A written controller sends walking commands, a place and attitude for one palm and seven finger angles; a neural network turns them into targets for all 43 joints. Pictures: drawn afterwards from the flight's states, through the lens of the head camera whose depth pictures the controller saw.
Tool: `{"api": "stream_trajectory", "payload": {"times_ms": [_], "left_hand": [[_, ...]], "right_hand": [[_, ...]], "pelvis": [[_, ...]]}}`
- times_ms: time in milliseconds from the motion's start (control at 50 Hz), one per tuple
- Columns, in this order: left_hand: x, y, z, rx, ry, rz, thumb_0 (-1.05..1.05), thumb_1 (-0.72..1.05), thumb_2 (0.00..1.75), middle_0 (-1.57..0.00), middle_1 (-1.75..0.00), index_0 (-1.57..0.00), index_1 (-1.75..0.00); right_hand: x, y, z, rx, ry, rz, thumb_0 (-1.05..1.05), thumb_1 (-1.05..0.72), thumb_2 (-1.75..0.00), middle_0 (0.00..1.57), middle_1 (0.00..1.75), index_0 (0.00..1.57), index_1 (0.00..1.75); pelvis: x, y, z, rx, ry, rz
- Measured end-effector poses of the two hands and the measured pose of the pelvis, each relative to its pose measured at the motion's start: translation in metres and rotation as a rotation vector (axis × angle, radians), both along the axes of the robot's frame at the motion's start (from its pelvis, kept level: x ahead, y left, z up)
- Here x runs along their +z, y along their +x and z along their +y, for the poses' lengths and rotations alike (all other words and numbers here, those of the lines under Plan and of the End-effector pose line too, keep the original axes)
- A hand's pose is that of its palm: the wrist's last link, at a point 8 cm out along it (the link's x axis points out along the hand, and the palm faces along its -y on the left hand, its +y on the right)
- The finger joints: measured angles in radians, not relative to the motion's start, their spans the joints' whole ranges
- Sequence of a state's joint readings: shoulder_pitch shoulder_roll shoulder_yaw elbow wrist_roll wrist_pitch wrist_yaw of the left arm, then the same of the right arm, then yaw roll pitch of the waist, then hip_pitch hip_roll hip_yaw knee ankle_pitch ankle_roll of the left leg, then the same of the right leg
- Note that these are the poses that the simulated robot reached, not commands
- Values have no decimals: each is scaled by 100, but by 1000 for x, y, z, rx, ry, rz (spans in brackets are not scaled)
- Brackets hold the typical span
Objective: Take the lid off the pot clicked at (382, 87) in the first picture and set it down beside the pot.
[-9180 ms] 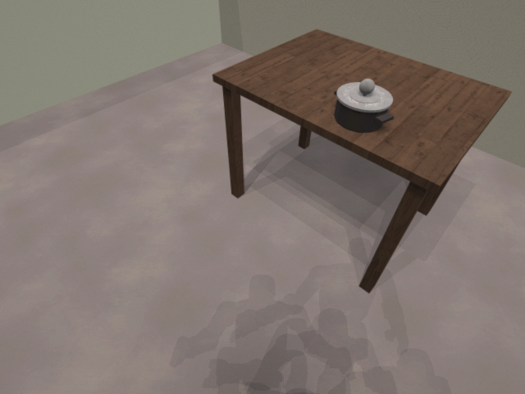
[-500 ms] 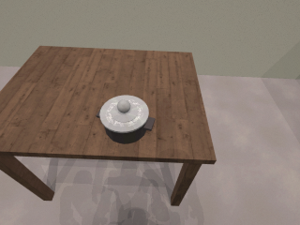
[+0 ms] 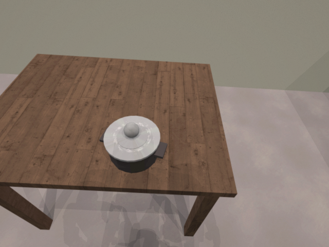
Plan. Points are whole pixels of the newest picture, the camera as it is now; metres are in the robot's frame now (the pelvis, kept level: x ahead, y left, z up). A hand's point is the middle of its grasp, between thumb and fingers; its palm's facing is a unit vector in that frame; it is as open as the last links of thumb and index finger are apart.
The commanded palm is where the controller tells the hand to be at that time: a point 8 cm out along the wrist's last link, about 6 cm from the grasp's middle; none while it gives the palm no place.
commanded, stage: look again from close up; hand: left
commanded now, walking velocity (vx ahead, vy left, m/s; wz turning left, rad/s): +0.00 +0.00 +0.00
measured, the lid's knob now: (131, 130) +0.42 +0.13 +0.02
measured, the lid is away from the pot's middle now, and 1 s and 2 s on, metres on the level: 0.00 0.00 0.00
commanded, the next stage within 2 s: shuffle to correct the standing spot in 0.56 s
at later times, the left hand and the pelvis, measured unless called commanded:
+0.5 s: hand out of the picture +0.01 +0.16 -0.18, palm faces +0.02 -0.98 -0.18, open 7.3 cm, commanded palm none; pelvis +0.01 +0.00 +0.00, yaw +0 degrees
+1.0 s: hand out of the picture +0.00 +0.17 -0.18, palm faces +0.01 -0.98 -0.21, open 7.4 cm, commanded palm none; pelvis -0.02 -0.01 +0.00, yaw -1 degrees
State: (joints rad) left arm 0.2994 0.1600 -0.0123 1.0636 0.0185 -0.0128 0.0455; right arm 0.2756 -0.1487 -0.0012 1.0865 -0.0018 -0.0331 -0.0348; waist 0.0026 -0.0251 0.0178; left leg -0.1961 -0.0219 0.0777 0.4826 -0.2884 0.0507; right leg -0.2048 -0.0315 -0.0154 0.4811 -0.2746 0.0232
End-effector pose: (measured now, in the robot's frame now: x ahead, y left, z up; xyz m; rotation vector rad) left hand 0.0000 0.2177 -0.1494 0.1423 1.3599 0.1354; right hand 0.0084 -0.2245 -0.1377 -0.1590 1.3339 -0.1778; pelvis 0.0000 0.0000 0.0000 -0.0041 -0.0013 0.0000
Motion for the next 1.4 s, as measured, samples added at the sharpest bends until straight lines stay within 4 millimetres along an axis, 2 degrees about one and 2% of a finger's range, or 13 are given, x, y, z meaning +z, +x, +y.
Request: {"api": "stream_trajectory", "payload": {"times_ms": [140,280,740,880,1120,1220,1400], "left_hand": [[2,12,2,-4,10,-10,1,91,90,-20,-30,-20,-29],[3,16,1,-1,10,-7,1,91,90,-20,-30,-20,-29],[0,-9,-15,20,-28,55,0,91,90,-20,-30,-20,-29],[-1,-10,-9,17,-10,47,0,91,90,-20,-30,-20,-29],[3,-16,5,-18,58,-31,0,91,90,-20,-30,-20,-29],[5,-26,1,-19,37,-33,0,91,90,-20,-30,-20,-29],[-3,-40,-5,3,-24,24,0,91,90,-20,-30,-20,-29]], "right_hand": [[-1,2,0,-2,7,20,1,-93,-90,20,30,20,30],[-1,-1,2,-4,14,40,1,-93,-90,20,30,20,30],[0,-13,8,-16,26,83,1,-92,-90,20,30,20,30],[0,-15,2,-34,8,64,1,-93,-90,20,30,20,30],[-6,-16,-18,-28,9,-34,1,-92,-90,20,30,20,30],[-1,-30,-18,-17,14,-22,0,-92,-90,20,30,20,30],[1,-82,3,-45,18,129,0,-91,-90,20,30,20,30]], "pelvis": [[1,7,-1,0,1,-1],[2,10,-3,3,2,-4],[3,10,-4,2,1,-5],[2,-2,-5,-8,8,-5],[-5,-39,-14,-19,7,-14],[-1,-41,-14,-16,-5,-2],[-1,-33,-4,-7,-13,13]]}}
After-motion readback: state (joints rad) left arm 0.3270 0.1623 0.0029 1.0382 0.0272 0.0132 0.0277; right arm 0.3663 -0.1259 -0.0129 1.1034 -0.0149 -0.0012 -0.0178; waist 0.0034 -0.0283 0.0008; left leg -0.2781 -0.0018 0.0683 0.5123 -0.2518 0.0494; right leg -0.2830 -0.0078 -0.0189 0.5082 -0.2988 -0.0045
